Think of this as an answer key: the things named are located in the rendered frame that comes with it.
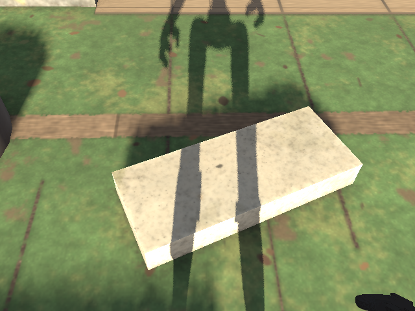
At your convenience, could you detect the right robot hand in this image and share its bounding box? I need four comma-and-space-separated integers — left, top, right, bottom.
355, 293, 415, 311

